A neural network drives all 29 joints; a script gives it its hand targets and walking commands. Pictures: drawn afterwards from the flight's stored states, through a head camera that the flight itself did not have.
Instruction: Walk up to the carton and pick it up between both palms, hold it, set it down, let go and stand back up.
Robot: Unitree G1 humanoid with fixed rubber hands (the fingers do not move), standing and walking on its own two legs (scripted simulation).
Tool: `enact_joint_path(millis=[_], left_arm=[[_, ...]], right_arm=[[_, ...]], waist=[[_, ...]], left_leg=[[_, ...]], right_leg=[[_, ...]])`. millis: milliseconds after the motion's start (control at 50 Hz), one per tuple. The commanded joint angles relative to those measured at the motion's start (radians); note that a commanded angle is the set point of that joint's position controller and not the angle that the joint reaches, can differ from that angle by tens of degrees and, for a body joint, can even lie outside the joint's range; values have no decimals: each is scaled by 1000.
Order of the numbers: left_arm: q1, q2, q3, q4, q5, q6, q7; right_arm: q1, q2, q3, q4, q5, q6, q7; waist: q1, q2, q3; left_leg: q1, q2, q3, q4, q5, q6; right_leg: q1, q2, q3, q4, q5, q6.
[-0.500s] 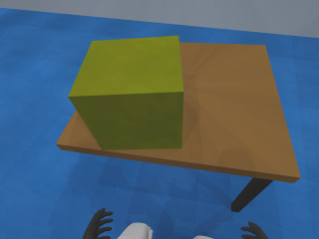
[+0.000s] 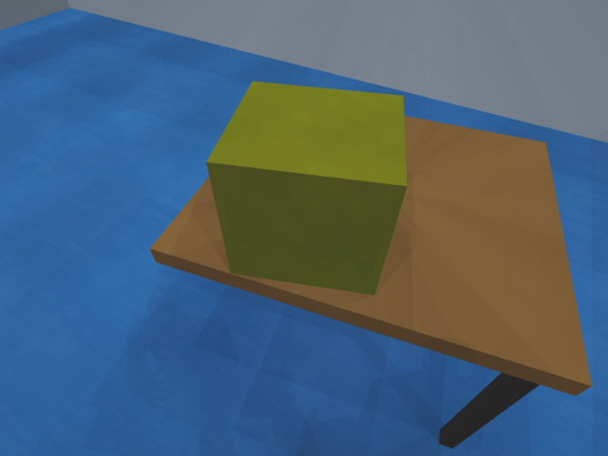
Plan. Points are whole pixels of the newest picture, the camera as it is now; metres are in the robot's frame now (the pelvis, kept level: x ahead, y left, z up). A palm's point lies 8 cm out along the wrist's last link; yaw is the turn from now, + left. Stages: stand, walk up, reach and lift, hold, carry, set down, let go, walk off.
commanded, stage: walk up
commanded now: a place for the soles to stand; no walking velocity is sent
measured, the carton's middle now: (313, 188) +0.58 -0.01 +0.01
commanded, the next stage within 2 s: none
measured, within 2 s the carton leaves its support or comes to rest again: neither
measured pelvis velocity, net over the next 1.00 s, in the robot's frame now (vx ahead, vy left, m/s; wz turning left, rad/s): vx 0.06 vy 0.11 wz -0.21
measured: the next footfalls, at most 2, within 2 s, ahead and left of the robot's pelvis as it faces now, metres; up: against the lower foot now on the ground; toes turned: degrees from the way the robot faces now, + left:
left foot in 0.86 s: +0.16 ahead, +0.19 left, +0.00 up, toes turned -8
right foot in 1.32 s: +0.12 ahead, -0.02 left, +0.00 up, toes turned -14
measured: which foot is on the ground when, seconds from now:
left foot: down 0.00-0.58, up 0.60-0.84, down 0.86-1.00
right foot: down 0.00-0.86, up 0.88-1.00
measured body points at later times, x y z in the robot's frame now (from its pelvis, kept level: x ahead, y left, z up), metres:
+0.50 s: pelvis +0.01 +0.00 +0.00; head +0.02 -0.01 +0.45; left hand +0.11 +0.21 -0.12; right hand +0.08 -0.22 -0.13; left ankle +0.00 +0.12 -0.73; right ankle +0.04 -0.10 -0.73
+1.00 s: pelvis +0.06 +0.11 +0.00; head +0.06 +0.12 +0.45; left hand +0.16 +0.33 -0.14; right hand +0.09 -0.12 -0.12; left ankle +0.12 +0.19 -0.73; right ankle +0.04 -0.05 -0.68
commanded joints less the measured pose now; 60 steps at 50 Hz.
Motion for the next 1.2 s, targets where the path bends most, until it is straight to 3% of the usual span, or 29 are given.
enact_joint_path(millis=[0, 20, 40, 80, 140, 320, 520, 540, 560, 580, 600, 620, 640, 680, 740, 760, 780, 800, 820, 840, 860, 880, 900, 940, 980, 1040, 1180], left_arm=[[19, 47, 14, -85, -4, -48, 15], [26, 68, 20, -93, -4, -55, 19], [-7, 100, 31, -96, -10, -55, 17], [-1, 92, 33, -94, -22, -51, 10], [-5, 79, 33, -89, -23, -53, 10], [-3, 61, 37, -87, -20, -56, 11], [-24, 53, 33, -86, -15, -56, 23], [82, 40, 48, -91, 4, -66, 34], [117, 87, 66, -88, 11, -66, 42], [152, 124, 82, -82, 10, -62, 54], [168, 138, 92, -79, 7, -59, 70], [170, 134, 96, -81, 11, -60, 85], [153, 124, 98, -80, 14, -65, 95], [73, 111, 95, -91, 15, -74, 99], [-43, 108, 87, -95, 10, -70, 74], [-67, 110, 85, -94, 6, -62, 62], [-78, 105, 80, -89, 2, -51, 51], [-64, 88, 72, -80, 1, -40, 40], [-20, 52, 57, -64, 0, -31, 30], [26, -9, 32, -60, 0, -25, 23], [56, -27, 21, -76, 12, -17, 28], [39, 39, 41, -94, 26, -6, 38], [37, 58, 40, -90, 26, 0, 40], [55, 57, 37, -53, 20, 4, 36], [43, 68, 40, -32, 20, 5, 25], [-16, 56, 34, -35, 19, 10, 20], [-123, 7, 7, -73, 17, 9, 22]], right_arm=[[-83, -96, -19, -101, 8, -26, 10], [-71, -82, -16, -102, 8, -25, 16], [-56, -64, -12, -95, 9, -19, 18], [-52, -76, -10, -86, -6, -10, 14], [-42, -83, -6, -69, -9, -15, 18], [-84, -94, -4, -53, 1, -26, 16], [-80, -107, -12, -43, 7, -18, 19], [-52, -143, -26, -53, -20, -11, 40], [-79, -129, -26, -77, -30, -4, 52], [-110, -114, -19, -113, -39, 3, 61], [-135, -112, -15, -141, -44, 7, 68], [-145, -118, -16, -156, -45, 10, 72], [-140, -123, -18, -159, -42, 12, 74], [-105, -132, -20, -146, -32, 10, 79], [-47, -100, -11, -113, -11, 5, 77], [-24, -88, -9, -103, -5, 2, 71], [21, -88, -12, -85, -4, 0, 61], [71, -102, -21, -62, -11, -3, 49], [105, -125, -29, -60, -23, -9, 35], [113, -178, -39, -88, -30, -15, 22], [69, -240, -46, -135, -25, -14, 5], [14, -249, -57, -134, -12, -4, -9], [-21, -199, -46, -134, -3, -5, -11], [-39, -153, -35, -129, -6, -18, -10], [-18, -119, -29, -116, -11, -37, -11], [30, -100, -35, -103, -12, -57, -20], [63, -132, -42, -100, -13, -48, -15]], waist=[[22, 97, 29], [12, 59, 18], [-18, 3, 32], [-18, -42, 67], [-17, -68, 37], [4, 15, 26], [1, 26, 30], [23, 100, -34], [41, 22, -5], [64, -72, 44], [82, -125, 88], [84, -120, 102], [70, -105, 94], [27, -94, 38], [-18, -152, -6], [-30, -166, -9], [-51, -136, -12], [-68, -68, -11], [-71, 32, 12], [-64, 215, 31], [-25, 250, 62], [-16, 182, 123], [4, 133, 148], [12, 154, 127], [6, 135, 81], [-12, 96, 63], [-45, 153, 25]], left_leg=[[-89, 149, -100, -94, 141, 86], [-124, 128, -88, -65, 73, 61], [-125, 70, -48, -66, -29, 28], [-52, 51, -21, -33, -55, 12], [-11, 67, -24, -56, -12, 15], [-5, 109, -13, -137, 21, 23], [15, 126, 21, -147, 24, 33], [-33, 76, 72, -66, -222, 39], [-148, 50, 92, 36, -288, 27], [-283, 18, 107, 154, -303, 17], [-394, 28, 84, 270, -334, 18], [-459, 64, 32, 363, -338, 18], [-477, 96, -10, 409, -300, 16], [-403, 114, -30, 398, -204, 2], [-153, 81, 44, 233, -77, -20], [-60, 63, 78, 156, -29, -21], [44, 36, 117, 79, 39, -20], [135, 3, 151, 57, 44, -27], [171, 46, 87, -20, 3, -31], [117, 238, -183, -183, -216, -3], [-31, 414, -474, -380, -482, 45], [-138, 418, -510, -412, -561, 108], [-146, 387, -449, -396, -499, 102], [-109, 312, -288, -362, -321, 85], [-63, 289, -211, -323, -159, 101], [-10, 294, -172, -298, -54, 116], [42, 276, -123, -232, 56, 161]], right_leg=[[135, -14, 60, -182, 201, -14], [183, -65, 133, -211, 235, -29], [132, -97, 212, -244, 151, -51], [29, -124, 287, -333, -2, -72], [62, -105, 273, -336, 55, -63], [120, -48, 219, -250, 202, -47], [98, -26, 227, -203, 270, -42], [165, -62, 294, -230, -14, -78], [195, -128, 435, -298, -213, -118], [232, -212, 595, -384, -318, -172], [258, -276, 685, -427, -293, -221], [265, -311, 707, -442, -237, -241], [255, -311, 685, -453, -214, -232], [212, -251, 567, -456, -136, -186], [36, -114, 326, -416, -15, -118], [-30, -78, 276, -381, -16, -103], [-98, -46, 241, -316, -57, -88], [-172, -8, 218, -229, -124, -72], [-244, 38, 187, -102, -203, -39], [-289, 96, 131, 115, -272, 7], [-300, 98, 142, 269, -343, 34], [-249, 56, 166, 374, -278, 40], [-245, 28, 173, 411, -212, 45], [-228, 10, 155, 412, -132, 47], [-203, 10, 140, 415, -71, 42], [-218, 2, 126, 382, -22, 48], [-114, 14, 37, 105, -84, 36]])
